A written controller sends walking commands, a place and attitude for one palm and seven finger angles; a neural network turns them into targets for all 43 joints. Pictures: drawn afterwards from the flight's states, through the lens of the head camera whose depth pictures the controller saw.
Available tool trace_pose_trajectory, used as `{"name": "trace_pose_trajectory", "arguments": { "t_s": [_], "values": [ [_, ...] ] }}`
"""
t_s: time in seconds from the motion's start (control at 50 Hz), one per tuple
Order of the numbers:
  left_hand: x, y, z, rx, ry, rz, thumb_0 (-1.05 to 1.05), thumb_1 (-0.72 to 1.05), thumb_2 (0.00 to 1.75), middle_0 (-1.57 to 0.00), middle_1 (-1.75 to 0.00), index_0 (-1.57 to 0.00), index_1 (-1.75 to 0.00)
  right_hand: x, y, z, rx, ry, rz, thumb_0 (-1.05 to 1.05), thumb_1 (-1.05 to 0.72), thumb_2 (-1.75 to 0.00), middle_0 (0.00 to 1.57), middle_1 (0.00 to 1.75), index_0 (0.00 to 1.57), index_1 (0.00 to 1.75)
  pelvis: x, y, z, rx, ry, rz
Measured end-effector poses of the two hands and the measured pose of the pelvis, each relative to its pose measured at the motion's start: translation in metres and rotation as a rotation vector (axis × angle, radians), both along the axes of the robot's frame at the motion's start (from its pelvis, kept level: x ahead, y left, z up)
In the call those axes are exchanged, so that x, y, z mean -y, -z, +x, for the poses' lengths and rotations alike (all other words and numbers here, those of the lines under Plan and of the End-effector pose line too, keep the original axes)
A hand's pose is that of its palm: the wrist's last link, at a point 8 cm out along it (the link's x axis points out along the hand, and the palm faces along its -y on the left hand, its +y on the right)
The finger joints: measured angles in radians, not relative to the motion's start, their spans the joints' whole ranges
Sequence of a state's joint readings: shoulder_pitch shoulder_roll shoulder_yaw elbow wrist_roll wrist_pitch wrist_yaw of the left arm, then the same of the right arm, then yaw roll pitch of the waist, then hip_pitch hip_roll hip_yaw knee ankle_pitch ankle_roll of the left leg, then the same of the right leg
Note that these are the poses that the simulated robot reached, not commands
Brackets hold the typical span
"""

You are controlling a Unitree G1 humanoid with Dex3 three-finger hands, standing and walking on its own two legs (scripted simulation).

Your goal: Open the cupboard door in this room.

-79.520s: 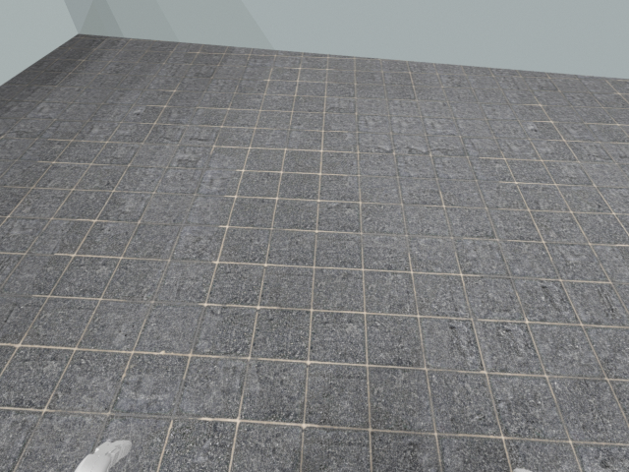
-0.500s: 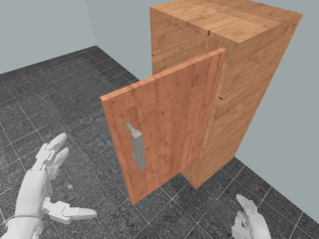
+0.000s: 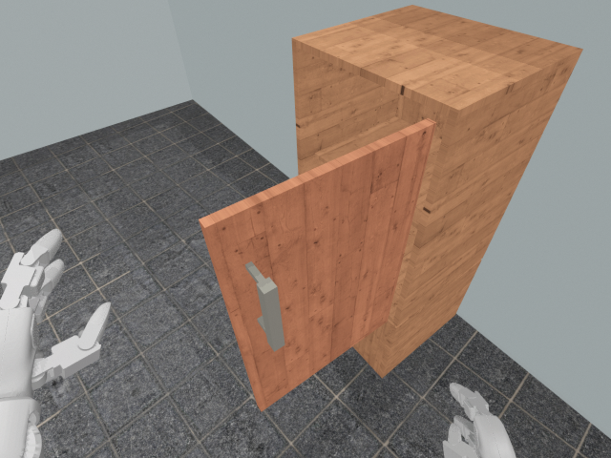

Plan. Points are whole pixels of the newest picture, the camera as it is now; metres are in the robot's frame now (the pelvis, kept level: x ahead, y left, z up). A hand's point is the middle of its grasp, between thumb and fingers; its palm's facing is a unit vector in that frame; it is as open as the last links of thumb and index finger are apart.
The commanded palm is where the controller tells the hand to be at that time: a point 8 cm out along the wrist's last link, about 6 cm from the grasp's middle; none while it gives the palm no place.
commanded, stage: draw the hand back to the body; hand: left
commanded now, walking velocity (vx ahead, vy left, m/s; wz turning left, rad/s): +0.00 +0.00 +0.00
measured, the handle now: (264, 307) +0.32 +0.11 +0.01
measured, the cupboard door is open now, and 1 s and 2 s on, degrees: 88 88 88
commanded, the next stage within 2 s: step back with the hand held close in 0.44 s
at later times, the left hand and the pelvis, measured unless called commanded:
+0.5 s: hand (94, 331) +0.19 +0.24 +0.15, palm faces +0.46 -0.79 -0.40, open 7.4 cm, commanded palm +0.14 +0.28 +0.16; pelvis +0.00 -0.03 +0.00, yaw +0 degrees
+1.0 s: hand (55, 366) +0.15 +0.26 +0.15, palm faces +0.35 -0.79 -0.50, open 7.4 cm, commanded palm +0.09 +0.30 +0.17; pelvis -0.06 +0.00 +0.00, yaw -1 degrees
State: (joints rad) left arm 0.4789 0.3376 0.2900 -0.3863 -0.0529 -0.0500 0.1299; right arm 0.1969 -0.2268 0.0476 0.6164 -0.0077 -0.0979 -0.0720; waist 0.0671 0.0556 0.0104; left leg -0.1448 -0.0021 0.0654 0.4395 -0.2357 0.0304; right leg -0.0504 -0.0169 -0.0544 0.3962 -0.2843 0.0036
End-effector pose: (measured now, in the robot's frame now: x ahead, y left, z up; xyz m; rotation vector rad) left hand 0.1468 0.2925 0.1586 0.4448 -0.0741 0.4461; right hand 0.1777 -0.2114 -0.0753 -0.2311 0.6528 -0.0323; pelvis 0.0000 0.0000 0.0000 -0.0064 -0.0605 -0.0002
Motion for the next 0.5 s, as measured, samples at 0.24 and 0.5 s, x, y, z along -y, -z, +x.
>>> {"name": "trace_pose_trajectory", "arguments": {
  "t_s": [0.24,0.5],
  "values": [
    [0.005,-0.011,0.001,0.030,-0.032,0.009,0.01,0.83,0.87,-0.21,-0.30,-0.20,-0.30,0.018,0.004,0.001,-0.029,0.017,0.001,0.01,-0.90,-0.90,0.20,0.30,0.21,0.30,0.012,-0.002,0.000,0.008,-0.001,0.004],
    [0.020,-0.012,-0.003,0.031,-0.018,0.014,0.02,0.89,0.90,-0.21,-0.30,-0.21,-0.30,0.034,0.006,-0.004,-0.031,0.037,-0.001,0.01,-0.90,-0.90,0.20,0.30,0.21,0.30,0.025,-0.002,-0.001,0.019,-0.002,0.004]
  ]
}}
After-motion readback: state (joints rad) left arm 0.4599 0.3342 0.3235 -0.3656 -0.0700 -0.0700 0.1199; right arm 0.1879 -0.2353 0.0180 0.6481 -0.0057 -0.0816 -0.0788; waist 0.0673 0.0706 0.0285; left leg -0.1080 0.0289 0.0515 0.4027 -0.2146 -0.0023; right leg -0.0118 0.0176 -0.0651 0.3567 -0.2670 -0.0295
